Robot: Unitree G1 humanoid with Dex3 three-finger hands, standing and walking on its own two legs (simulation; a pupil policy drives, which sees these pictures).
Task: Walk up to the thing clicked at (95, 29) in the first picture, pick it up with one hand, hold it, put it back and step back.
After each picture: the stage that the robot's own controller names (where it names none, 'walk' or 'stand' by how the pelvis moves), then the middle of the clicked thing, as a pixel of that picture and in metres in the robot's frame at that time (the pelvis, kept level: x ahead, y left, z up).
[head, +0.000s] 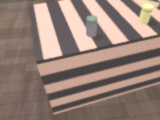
stand; (91, 26) +0.83 -0.03 -0.05
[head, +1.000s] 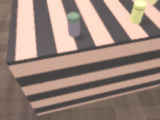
rise first; (73, 24) +0.74 +0.10 -0.01
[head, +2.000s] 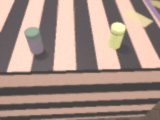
walk; (34, 41) +0.58 +0.30 -0.02
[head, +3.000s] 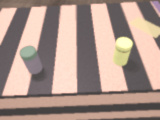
stand; (31, 60) +0.49 +0.26 -0.02
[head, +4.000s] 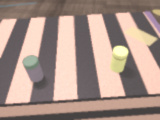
stand; (33, 69) +0.48 +0.26 -0.05
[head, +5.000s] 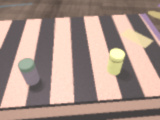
stand; (29, 72) +0.47 +0.26 -0.05
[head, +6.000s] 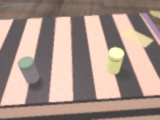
stand; (29, 70) +0.48 +0.27 -0.05
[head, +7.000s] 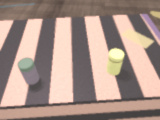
stand; (29, 71) +0.47 +0.27 -0.05
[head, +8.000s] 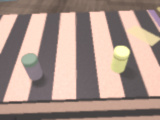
rise first; (32, 67) +0.48 +0.27 -0.05
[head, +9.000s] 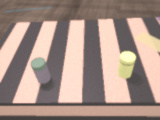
go down; (41, 70) +0.48 +0.25 -0.05
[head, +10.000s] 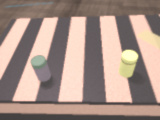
go down; (41, 68) +0.48 +0.26 -0.05
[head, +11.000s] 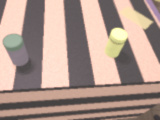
go down; (16, 50) +0.50 +0.24 -0.01
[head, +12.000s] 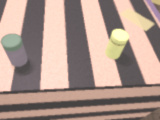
go down; (15, 50) +0.49 +0.24 +0.01
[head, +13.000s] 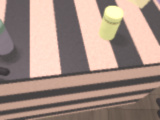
close in; out of the picture +0.51 +0.26 +0.04
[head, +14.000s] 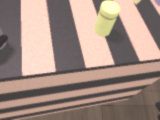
close; out of the picture +0.51 +0.25 +0.06
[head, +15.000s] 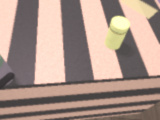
lift; out of the picture +0.39 +0.27 +0.04
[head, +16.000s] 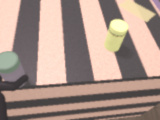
lift; (11, 70) +0.39 +0.23 +0.04
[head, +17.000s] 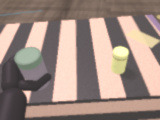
lift; (33, 69) +0.32 +0.16 +0.17
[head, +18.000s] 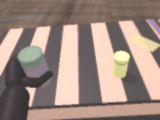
hold; (36, 67) +0.33 +0.16 +0.17
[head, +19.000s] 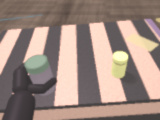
hold; (41, 75) +0.33 +0.15 +0.13
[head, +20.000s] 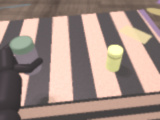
crouch; (27, 56) +0.40 +0.19 +0.14
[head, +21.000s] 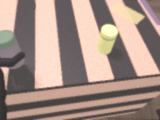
lower; (9, 50) +0.46 +0.22 +0.06
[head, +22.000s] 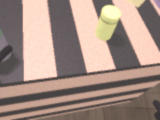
lower; out of the picture +0.48 +0.24 +0.05
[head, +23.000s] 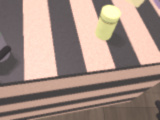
lower; out of the picture +0.48 +0.24 +0.05
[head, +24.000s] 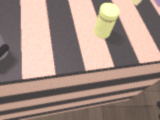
lower; out of the picture +0.48 +0.24 +0.05
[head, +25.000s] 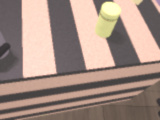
rest; out of the picture +0.48 +0.24 +0.05
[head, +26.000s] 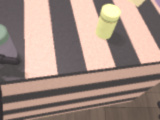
withdraw; (1, 44) +0.47 +0.22 +0.05
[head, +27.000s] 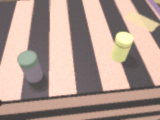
sink last; (31, 67) +0.43 +0.20 +0.01
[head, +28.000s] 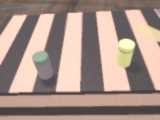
stand; (43, 65) +0.48 +0.23 +0.00
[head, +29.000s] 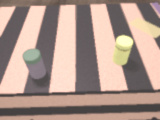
stand; (35, 64) +0.46 +0.23 +0.01
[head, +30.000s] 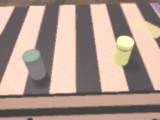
stand; (35, 65) +0.45 +0.22 +0.01
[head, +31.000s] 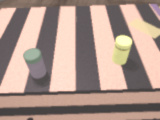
stand; (35, 63) +0.46 +0.23 +0.01
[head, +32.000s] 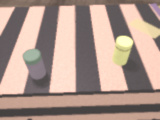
stand; (35, 64) +0.46 +0.22 +0.01
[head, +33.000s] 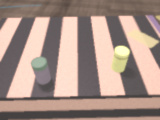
stand; (41, 70) +0.47 +0.22 -0.04
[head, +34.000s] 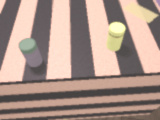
walk; (31, 53) +0.49 +0.25 -0.02
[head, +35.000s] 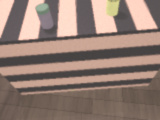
walk; (44, 16) +0.74 +0.25 -0.02
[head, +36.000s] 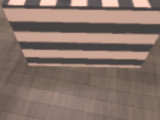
stand; out of the picture +1.05 +0.19 -0.02
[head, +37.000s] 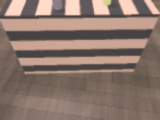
stand; (56, 0) +1.07 +0.22 -0.05
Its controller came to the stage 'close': yes
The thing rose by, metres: 0.22
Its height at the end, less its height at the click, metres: +0.00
